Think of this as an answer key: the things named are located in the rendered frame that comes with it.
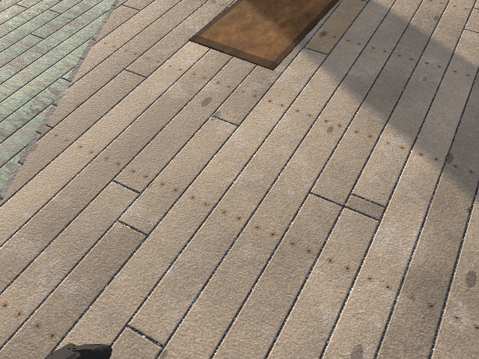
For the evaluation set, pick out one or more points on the left robot hand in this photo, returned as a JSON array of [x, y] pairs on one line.
[[86, 351]]

